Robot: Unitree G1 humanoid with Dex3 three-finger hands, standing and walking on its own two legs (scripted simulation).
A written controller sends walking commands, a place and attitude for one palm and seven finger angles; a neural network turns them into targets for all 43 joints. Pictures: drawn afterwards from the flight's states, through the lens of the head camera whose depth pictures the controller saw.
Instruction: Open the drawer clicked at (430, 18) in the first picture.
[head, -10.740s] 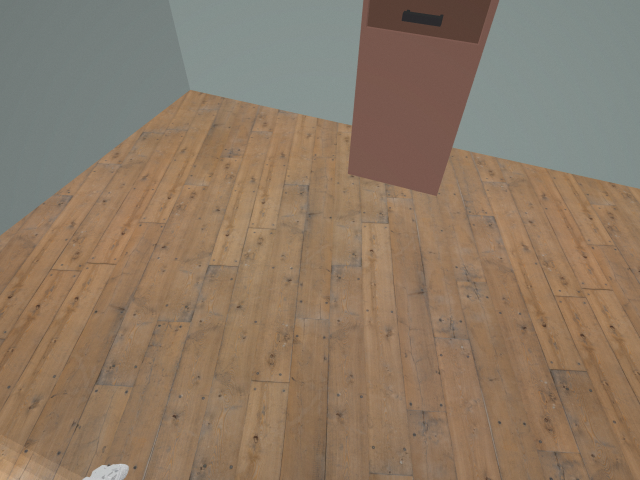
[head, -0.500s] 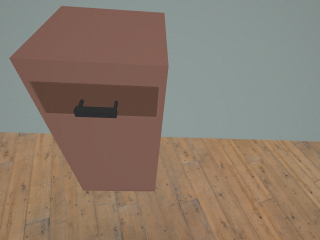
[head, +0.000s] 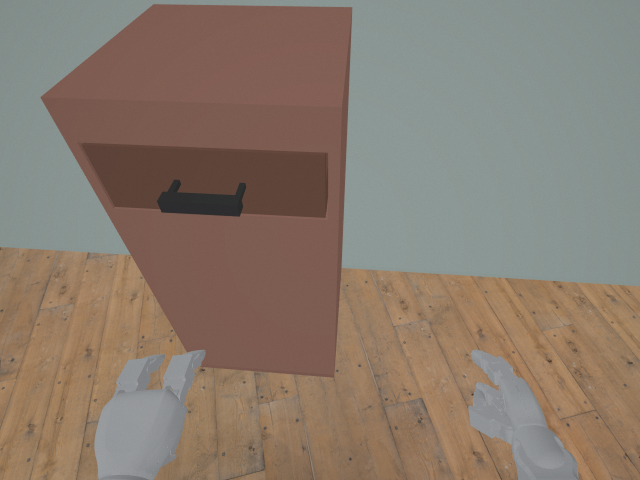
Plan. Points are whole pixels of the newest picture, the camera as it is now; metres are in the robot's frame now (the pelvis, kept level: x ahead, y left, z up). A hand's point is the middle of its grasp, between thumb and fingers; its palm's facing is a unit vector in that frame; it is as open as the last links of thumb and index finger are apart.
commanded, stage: raise the hand with hooked fingers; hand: left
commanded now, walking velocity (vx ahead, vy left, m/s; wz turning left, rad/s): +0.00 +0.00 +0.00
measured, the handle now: (204, 195) +0.52 +0.29 +0.04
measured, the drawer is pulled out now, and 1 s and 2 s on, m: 0.00 0.00 0.00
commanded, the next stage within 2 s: move the hooked fingers above the handle in 1.40 s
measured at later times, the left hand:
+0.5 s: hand (167, 311) +0.27 +0.24 +0.07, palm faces +0.09 -0.09 -0.99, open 12.0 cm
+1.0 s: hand (141, 221) +0.34 +0.27 +0.16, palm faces +0.10 -0.07 -0.99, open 13.8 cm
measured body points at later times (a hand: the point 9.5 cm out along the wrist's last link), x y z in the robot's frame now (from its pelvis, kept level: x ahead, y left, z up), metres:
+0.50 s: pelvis +0.04 -0.01 +0.02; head +0.07 -0.04 +0.47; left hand +0.26 +0.24 +0.13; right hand +0.23 -0.24 -0.10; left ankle +0.03 +0.10 -0.70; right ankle +0.00 -0.07 -0.70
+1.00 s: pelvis +0.03 +0.03 +0.03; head +0.04 -0.01 +0.48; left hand +0.33 +0.28 +0.21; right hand +0.25 -0.17 -0.07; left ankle +0.03 +0.10 -0.70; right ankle +0.00 -0.07 -0.70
